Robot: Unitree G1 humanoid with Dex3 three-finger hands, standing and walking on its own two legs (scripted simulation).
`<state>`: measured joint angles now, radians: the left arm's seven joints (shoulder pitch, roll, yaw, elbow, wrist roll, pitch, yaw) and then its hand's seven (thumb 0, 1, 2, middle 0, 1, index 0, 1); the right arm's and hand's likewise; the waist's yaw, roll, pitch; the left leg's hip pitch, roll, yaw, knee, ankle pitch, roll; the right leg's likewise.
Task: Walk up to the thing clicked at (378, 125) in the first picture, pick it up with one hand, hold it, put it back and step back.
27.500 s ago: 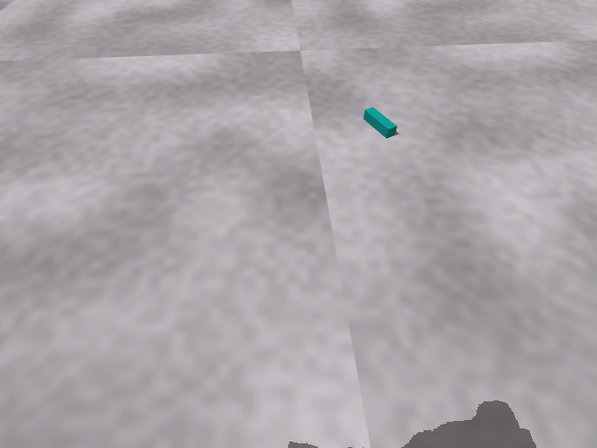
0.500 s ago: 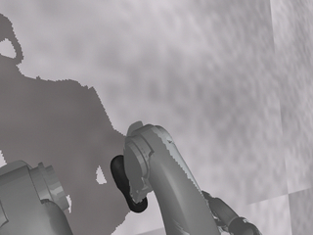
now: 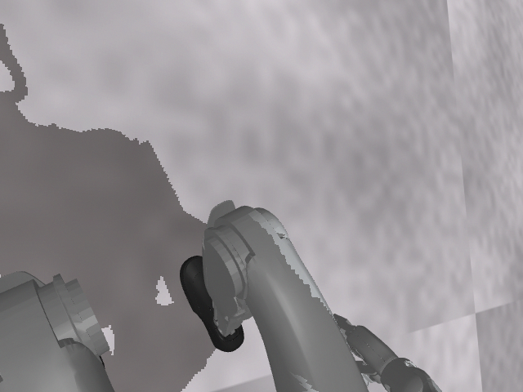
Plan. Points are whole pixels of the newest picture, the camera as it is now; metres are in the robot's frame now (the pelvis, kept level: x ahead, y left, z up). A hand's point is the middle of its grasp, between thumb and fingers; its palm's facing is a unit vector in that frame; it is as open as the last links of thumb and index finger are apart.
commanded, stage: rest palm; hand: left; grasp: from above
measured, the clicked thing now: out of the picture +0.47 +0.38 -0.28
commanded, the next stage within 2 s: close in 0.06 s
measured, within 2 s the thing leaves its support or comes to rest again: neither
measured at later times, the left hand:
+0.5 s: hand out of the picture +0.45 +0.37 -0.25, palm faces -0.45 -0.13 -0.88, open 12.4 cm
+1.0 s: hand out of the picture +0.45 +0.36 -0.25, palm faces -0.46 -0.13 -0.88, open 10.6 cm
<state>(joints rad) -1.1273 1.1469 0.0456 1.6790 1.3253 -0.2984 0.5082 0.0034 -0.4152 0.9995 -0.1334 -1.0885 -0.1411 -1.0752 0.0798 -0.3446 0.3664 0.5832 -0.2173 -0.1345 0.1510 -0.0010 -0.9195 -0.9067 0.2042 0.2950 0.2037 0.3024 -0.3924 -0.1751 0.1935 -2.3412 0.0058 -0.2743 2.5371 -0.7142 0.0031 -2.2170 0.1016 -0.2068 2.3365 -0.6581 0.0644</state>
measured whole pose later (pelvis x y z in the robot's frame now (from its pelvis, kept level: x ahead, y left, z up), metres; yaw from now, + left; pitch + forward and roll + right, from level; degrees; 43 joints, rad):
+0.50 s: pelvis +0.00 +0.00 +0.00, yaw +0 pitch +28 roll -16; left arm -1.14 1.16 0.05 1.66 1.32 -0.30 0.50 0.00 -0.26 0.83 -0.20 -1.05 -0.24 -1.00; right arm 0.07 -0.35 0.37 0.58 -0.22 -0.13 0.15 0.00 -0.91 -0.90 0.20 0.29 0.20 0.30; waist -0.39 -0.18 0.20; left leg -2.34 0.01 -0.28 2.53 -0.71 0.00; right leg -2.21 0.10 -0.21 2.33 -0.66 0.06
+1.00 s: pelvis +0.00 +0.00 +0.00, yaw +0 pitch +27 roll -17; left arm -1.13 1.17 0.05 1.67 1.33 -0.31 0.51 0.00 0.00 0.68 -0.39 -0.89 -0.44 -0.84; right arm 0.07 -0.35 0.38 0.58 -0.23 -0.13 0.14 0.00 -0.91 -0.90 0.20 0.29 0.20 0.30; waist -0.39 -0.19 0.21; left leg -2.33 0.01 -0.28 2.54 -0.71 0.00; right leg -2.21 0.10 -0.22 2.33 -0.65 0.06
